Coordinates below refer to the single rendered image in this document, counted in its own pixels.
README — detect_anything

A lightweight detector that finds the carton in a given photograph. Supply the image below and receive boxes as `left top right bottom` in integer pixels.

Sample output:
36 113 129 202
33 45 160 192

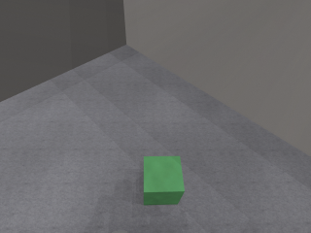
143 155 185 206

